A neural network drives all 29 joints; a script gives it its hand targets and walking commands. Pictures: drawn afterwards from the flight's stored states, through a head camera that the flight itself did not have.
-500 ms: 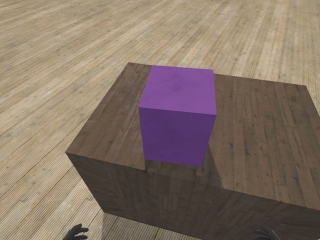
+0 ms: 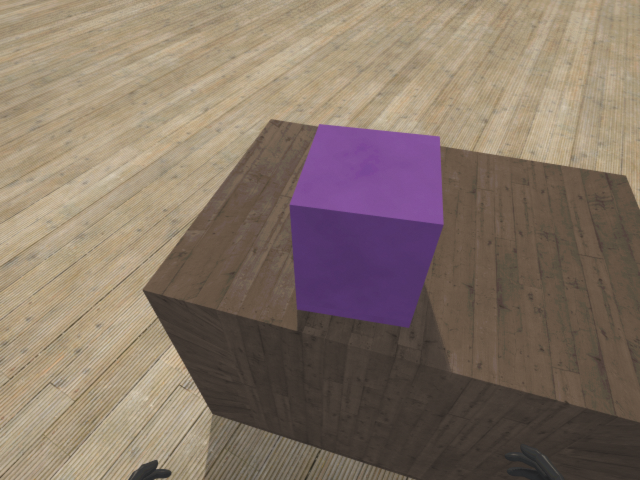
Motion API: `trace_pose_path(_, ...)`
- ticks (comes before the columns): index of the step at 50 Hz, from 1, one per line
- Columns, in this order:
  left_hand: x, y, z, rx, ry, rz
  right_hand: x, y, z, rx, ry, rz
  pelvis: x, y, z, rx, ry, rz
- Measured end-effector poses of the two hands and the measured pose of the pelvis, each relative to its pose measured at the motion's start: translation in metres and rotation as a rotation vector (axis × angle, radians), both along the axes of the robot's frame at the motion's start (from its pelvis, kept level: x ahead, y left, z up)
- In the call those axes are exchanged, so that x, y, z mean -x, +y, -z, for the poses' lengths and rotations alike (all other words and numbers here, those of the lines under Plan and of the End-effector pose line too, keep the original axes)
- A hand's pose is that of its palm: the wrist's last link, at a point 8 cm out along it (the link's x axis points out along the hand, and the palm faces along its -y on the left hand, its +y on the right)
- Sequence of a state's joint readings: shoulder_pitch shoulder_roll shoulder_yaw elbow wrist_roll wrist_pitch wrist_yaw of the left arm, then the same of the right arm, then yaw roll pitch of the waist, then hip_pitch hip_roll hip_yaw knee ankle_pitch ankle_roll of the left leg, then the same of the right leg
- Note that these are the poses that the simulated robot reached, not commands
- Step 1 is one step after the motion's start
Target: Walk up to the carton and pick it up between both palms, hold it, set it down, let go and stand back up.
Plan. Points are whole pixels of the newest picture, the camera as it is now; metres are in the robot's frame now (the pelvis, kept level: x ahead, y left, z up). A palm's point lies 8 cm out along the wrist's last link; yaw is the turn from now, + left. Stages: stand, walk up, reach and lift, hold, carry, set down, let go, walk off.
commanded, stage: stand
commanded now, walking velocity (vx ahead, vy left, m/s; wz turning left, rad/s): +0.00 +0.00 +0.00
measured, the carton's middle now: (364, 227) +0.51 -0.04 +0.01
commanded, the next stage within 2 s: none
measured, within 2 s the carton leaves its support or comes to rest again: neither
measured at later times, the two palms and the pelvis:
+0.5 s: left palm out of the picture +0.11 +0.26 -0.09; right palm out of the picture +0.13 -0.26 -0.09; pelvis +0.03 +0.00 +0.00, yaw +0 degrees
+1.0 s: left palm out of the picture +0.11 +0.26 -0.09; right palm out of the picture +0.13 -0.26 -0.09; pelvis +0.03 +0.00 +0.01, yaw -1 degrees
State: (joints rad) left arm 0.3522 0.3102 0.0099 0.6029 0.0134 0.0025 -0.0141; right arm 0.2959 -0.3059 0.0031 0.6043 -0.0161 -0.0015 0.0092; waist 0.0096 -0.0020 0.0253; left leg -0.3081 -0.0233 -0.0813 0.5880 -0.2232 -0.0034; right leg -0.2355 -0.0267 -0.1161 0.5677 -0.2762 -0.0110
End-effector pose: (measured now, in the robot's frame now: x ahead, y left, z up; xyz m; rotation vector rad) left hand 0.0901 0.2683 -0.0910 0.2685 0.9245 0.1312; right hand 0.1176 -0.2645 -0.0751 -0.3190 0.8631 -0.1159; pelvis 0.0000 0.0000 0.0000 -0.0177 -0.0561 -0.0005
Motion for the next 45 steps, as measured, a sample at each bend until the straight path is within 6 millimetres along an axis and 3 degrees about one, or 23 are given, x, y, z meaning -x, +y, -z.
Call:
trace_pose_path(9, 0.01, 0.0, 0.004, -0.007, 0.063, -0.019, 0.004, 0.004, 0.009, -0.03, 0.042, 0.021, -0.008, 0.0, -0.002, -0.004, 0.026, 0.0)
trace_pose_path(28, -0.024, -0.009, 0.002, -0.001, 0.052, -0.001, -0.014, 0.003, 0.012, -0.038, 0.058, 0.044, -0.028, -0.003, -0.004, -0.008, 0.035, 0.007)
trace_pose_path(45, -0.022, -0.008, 0.002, -0.003, 0.068, -0.008, -0.013, 0.001, 0.013, -0.037, 0.071, 0.055, -0.029, -0.004, -0.005, -0.009, 0.033, 0.012)
